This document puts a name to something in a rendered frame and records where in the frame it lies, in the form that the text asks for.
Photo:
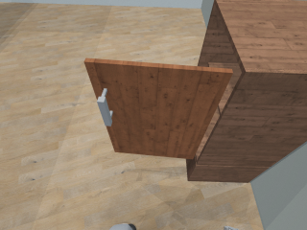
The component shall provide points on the handle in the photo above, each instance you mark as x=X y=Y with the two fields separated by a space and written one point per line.
x=103 y=106

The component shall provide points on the cupboard door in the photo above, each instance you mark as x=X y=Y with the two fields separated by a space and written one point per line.
x=158 y=109

